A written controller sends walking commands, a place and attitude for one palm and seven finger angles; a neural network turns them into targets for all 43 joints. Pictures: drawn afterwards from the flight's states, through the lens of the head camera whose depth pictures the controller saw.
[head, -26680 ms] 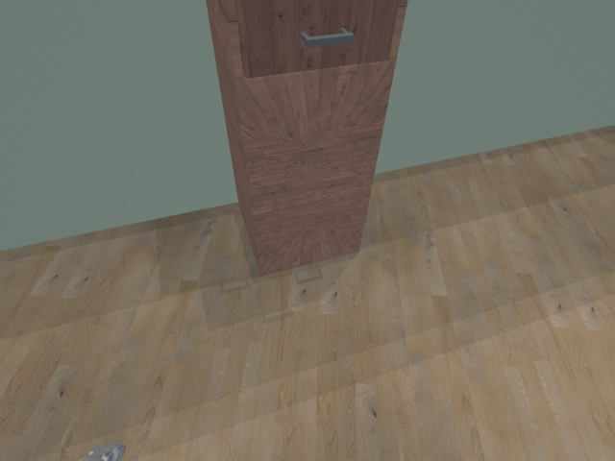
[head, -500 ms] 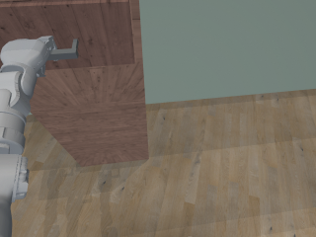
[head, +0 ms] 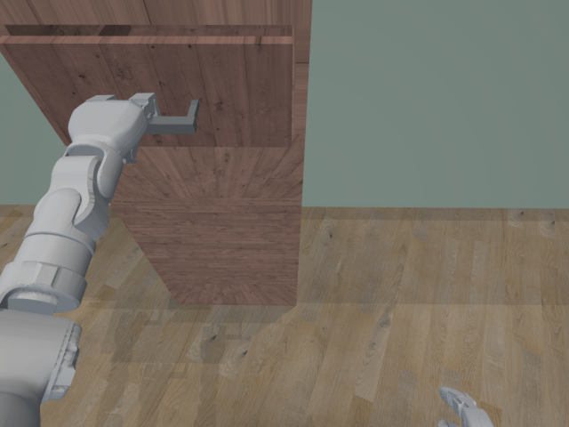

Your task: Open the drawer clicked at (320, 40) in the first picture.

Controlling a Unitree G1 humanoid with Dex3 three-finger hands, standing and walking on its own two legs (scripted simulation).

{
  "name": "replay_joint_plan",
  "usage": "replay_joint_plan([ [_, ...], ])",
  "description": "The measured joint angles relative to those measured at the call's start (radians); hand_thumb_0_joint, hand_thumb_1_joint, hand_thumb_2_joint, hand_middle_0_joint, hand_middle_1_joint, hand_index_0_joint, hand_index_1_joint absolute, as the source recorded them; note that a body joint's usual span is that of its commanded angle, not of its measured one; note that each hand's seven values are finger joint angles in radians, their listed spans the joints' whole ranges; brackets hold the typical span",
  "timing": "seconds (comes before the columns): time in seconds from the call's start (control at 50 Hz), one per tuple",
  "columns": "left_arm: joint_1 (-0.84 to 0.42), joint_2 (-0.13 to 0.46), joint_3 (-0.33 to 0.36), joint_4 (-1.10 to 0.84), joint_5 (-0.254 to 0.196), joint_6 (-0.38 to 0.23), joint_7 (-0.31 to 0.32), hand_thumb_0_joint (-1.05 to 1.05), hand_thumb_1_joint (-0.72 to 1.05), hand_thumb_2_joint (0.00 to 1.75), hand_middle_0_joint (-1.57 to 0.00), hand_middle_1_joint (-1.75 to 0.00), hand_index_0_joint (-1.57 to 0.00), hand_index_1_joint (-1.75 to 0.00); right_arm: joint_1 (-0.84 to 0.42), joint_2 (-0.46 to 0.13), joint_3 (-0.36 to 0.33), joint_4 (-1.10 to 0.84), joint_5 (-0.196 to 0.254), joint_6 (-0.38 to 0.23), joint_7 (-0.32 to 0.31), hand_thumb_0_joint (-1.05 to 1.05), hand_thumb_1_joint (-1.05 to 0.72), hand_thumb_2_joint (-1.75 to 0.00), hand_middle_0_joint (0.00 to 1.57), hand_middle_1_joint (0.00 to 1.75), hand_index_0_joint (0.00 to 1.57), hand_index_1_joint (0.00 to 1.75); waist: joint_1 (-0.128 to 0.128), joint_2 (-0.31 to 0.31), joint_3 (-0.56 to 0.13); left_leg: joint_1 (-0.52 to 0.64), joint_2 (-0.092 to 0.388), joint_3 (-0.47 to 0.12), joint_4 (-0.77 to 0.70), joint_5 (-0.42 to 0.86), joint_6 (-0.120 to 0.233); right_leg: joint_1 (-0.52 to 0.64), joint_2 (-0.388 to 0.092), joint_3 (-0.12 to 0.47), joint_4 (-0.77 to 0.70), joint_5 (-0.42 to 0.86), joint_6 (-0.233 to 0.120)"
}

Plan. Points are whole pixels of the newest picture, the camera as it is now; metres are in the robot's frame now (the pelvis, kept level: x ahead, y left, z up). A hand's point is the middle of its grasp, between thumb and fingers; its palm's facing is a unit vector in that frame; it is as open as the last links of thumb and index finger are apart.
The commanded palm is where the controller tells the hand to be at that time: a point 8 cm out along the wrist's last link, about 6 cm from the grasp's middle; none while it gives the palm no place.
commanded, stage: pull the drawer open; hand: left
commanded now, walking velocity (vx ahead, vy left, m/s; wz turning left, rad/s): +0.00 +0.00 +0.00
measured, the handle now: (157, 115) +0.50 +0.22 +0.15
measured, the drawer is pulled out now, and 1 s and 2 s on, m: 0.04 0.06 0.11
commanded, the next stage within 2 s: none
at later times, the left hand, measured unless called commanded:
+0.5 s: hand (126, 163) +0.43 +0.25 +0.13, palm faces +0.02 -0.02 -1.00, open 5.6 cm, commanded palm +0.38 +0.24 +0.18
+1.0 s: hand (122, 169) +0.42 +0.25 +0.13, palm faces -0.02 +0.01 -1.00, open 5.6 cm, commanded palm +0.38 +0.24 +0.18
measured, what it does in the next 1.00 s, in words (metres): stands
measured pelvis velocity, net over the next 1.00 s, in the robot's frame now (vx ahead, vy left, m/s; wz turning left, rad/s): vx -0.02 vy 0.00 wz -0.01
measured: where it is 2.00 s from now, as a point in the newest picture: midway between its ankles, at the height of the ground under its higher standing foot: outside the picture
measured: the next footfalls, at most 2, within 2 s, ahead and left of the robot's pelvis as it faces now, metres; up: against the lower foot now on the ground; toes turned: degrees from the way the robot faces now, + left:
none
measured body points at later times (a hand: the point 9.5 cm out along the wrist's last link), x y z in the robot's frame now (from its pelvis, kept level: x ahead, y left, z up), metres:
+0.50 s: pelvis -0.01 -0.01 +0.00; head +0.04 -0.03 +0.45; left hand +0.43 +0.25 +0.18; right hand +0.03 -0.29 -0.13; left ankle -0.05 +0.10 -0.73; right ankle -0.03 -0.14 -0.73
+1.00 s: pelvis -0.02 +0.00 +0.00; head +0.02 -0.02 +0.45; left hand +0.41 +0.25 +0.18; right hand +0.09 -0.26 -0.12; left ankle -0.05 +0.10 -0.73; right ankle -0.03 -0.14 -0.73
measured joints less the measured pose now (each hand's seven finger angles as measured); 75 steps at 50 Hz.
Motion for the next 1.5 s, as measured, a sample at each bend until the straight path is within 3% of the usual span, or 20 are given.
replay_joint_plan([
  [0.14,-0.066,0.021,0.016,0.094,-0.005,-0.060,-0.041,0.00,0.78,0.86,-0.41,-1.34,-0.37,-1.34,0.013,0.007,0.001,-0.002,-0.012,0.008,-0.012,0.00,-0.90,-0.90,0.20,0.30,0.20,0.30,-0.004,0.000,0.002,-0.019,0.004,-0.011,0.009,0.004,-0.009,-0.020,0.004,-0.010,0.019,-0.004,-0.009],
  [0.3,-0.081,0.056,0.059,0.140,0.008,-0.120,-0.009,0.01,0.78,0.86,-0.42,-1.34,-0.36,-1.34,0.096,0.004,-0.012,0.031,-0.018,0.021,-0.016,0.00,-0.90,-0.90,0.20,0.30,0.20,0.30,-0.021,0.003,0.014,-0.050,0.014,-0.010,0.031,0.006,-0.017,-0.055,0.013,-0.009,0.043,-0.003,-0.020],
  [0.42,0.055,0.072,0.133,0.038,-0.011,-0.111,0.022,0.02,0.79,0.84,-0.39,-1.34,-0.34,-1.34,0.148,-0.008,-0.030,0.036,-0.014,0.037,-0.010,0.01,-0.90,-0.90,0.20,0.30,0.20,0.30,-0.039,0.016,0.007,-0.029,0.024,0.020,0.011,0.010,-0.015,-0.048,0.024,0.021,0.026,0.012,-0.018],
  [0.54,0.235,0.062,0.175,-0.133,-0.045,-0.065,0.040,0.02,0.80,0.82,-0.36,-1.35,-0.33,-1.34,0.148,-0.018,-0.037,0.021,-0.003,0.036,0.002,0.01,-0.90,-0.90,0.20,0.30,0.20,0.30,-0.046,0.022,-0.001,0.022,0.025,0.045,-0.018,0.009,-0.009,-0.009,0.027,0.047,0.002,0.018,-0.011],
  [0.58,0.249,0.049,0.155,-0.155,-0.046,-0.053,0.051,0.02,0.80,0.83,-0.36,-1.35,-0.32,-1.34,0.137,-0.018,-0.036,0.020,0.001,0.025,0.000,0.01,-0.90,-0.90,0.20,0.30,0.20,0.30,-0.039,0.024,0.000,0.033,0.022,0.042,-0.019,0.008,-0.007,0.006,0.024,0.043,-0.003,0.018,-0.008],
  [0.74,0.053,0.009,0.030,-0.001,0.006,-0.040,0.048,0.01,0.77,0.84,-0.40,-1.35,-0.36,-1.35,0.047,-0.006,-0.019,0.030,0.002,-0.014,-0.014,0.01,-0.90,-0.90,0.20,0.30,0.20,0.30,-0.008,0.006,0.015,0.010,0.003,0.006,-0.004,0.024,-0.004,0.002,0.003,0.008,0.008,0.020,-0.007],
  [0.9,-0.021,0.005,0.010,0.083,0.007,-0.054,0.017,0.01,0.76,0.83,-0.41,-1.35,-0.37,-1.35,0.028,0.013,-0.001,0.002,-0.006,-0.024,-0.018,0.01,-0.90,-0.90,0.20,0.30,0.20,0.30,-0.008,0.001,0.015,-0.002,-0.003,0.000,0.002,0.033,-0.004,-0.010,-0.002,0.003,0.019,0.024,-0.007],
  [1.08,0.154,0.020,0.087,-0.100,-0.020,-0.041,0.017,0.02,0.79,0.82,-0.39,-1.35,-0.33,-1.34,0.084,0.011,-0.008,-0.009,-0.008,0.002,-0.002,0.01,-0.90,-0.90,0.20,0.30,0.20,0.30,-0.011,0.016,0.012,0.026,0.006,0.028,-0.018,0.027,-0.002,0.004,0.008,0.031,0.002,0.028,-0.004],
  [1.3,0.444,-0.001,0.109,-0.436,-0.066,0.046,0.029,0.02,0.80,0.82,-0.35,-1.35,-0.31,-1.32,0.059,-0.006,-0.015,-0.011,-0.005,-0.014,0.017,0.01,-0.90,-0.90,0.20,0.30,0.20,0.30,0.008,0.036,0.012,0.100,0.003,0.034,-0.062,0.022,0.000,0.076,0.006,0.037,-0.039,0.022,0.002],
  [1.42,0.310,-0.025,0.021,-0.339,-0.048,0.041,0.027,0.01,0.79,0.85,-0.38,-1.35,-0.34,-1.33,-0.011,-0.006,-0.001,0.016,-0.002,-0.036,-0.004,0.01,-0.90,-0.90,0.20,0.30,0.20,0.30,0.045,0.024,0.027,0.093,-0.006,-0.004,-0.052,0.028,-0.006,0.085,-0.004,-0.001,-0.031,0.015,-0.004],
  [1.5,0.245,-0.030,-0.005,-0.269,-0.036,0.038,0.008,0.02,0.78,0.85,-0.40,-1.35,-0.36,-1.34,-0.044,0.001,0.006,0.010,-0.003,-0.037,-0.014,0.01,-0.90,-0.90,0.20,0.30,0.20,0.30,0.052,0.021,0.024,0.087,-0.005,-0.015,-0.052,0.037,-0.011,0.082,-0.003,-0.012,-0.030,0.019,-0.010],
])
